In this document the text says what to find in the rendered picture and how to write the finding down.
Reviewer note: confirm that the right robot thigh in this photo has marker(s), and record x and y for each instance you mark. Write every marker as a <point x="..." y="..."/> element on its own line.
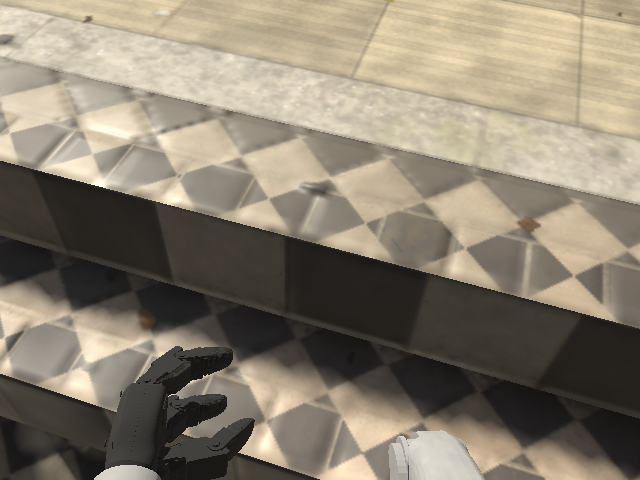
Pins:
<point x="431" y="455"/>

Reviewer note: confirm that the robot left hand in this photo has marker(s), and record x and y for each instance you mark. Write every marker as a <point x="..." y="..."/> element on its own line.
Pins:
<point x="146" y="419"/>

